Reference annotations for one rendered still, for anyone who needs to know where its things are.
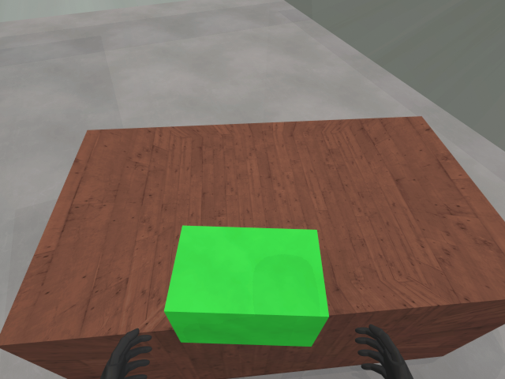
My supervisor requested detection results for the pedestal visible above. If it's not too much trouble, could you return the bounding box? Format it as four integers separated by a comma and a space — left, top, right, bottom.
0, 116, 505, 379

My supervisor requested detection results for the left robot hand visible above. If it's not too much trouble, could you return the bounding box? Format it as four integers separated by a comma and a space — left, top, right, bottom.
100, 328, 152, 379

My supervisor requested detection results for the carton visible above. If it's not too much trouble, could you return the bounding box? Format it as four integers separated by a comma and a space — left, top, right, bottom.
164, 226, 329, 347

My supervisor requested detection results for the right robot hand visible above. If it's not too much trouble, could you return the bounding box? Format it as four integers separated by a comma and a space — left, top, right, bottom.
355, 324, 413, 379

